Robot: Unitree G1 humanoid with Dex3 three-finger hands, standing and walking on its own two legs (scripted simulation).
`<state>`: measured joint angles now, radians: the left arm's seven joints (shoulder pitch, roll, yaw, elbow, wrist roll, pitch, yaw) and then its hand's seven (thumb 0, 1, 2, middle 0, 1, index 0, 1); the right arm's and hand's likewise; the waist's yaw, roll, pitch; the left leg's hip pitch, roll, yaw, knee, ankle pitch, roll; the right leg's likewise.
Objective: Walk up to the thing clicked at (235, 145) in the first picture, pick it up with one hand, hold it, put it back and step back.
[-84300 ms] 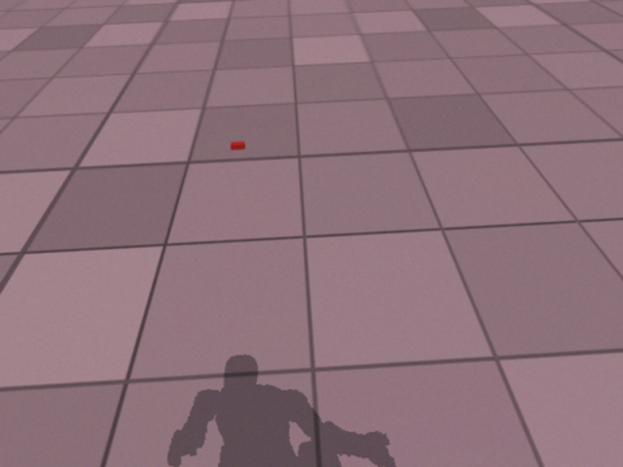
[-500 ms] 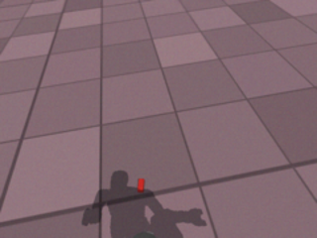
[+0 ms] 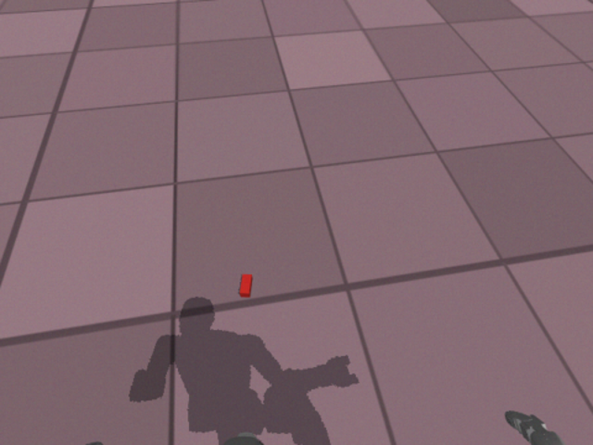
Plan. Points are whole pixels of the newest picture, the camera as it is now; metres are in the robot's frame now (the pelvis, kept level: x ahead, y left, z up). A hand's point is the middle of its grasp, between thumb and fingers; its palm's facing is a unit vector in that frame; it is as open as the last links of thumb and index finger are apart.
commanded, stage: step back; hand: left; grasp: from above
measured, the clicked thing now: (246, 285) +0.72 +0.21 -0.74
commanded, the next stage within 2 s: stand in 1.68 s
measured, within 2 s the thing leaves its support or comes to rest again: neither
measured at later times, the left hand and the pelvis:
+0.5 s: hand out of the picture -0.08 +0.26 -0.14, palm faces +0.09 -0.92 -0.39, open 7.4 cm; pelvis -0.18 -0.02 +0.00, yaw +5 degrees
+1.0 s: hand out of the picture -0.24 +0.24 -0.14, palm faces +0.09 -0.92 -0.39, open 7.4 cm; pelvis -0.27 -0.04 +0.00, yaw +4 degrees
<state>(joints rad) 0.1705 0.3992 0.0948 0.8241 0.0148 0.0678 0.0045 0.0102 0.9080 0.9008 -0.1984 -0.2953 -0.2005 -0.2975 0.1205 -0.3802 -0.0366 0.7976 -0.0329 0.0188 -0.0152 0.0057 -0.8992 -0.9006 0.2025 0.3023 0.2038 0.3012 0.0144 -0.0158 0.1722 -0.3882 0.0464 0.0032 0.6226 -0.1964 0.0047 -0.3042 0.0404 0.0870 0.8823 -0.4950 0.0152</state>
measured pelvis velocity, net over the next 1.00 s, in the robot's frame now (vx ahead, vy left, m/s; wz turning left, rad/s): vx -0.27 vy -0.04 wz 0.07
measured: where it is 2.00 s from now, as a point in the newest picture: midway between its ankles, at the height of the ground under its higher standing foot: outside the picture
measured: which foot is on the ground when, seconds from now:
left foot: down 0.00-0.06, up 0.08-0.34, down 0.36-1.00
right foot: up 0.00-0.02, down 0.04-0.38, up 0.40-0.66, down 0.68-1.00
